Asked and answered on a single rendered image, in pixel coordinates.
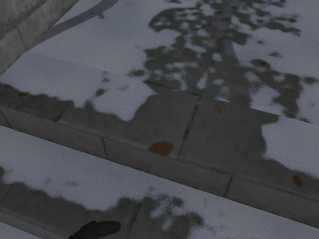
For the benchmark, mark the robot left hand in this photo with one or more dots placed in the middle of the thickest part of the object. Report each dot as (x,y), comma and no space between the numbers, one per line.
(96,230)

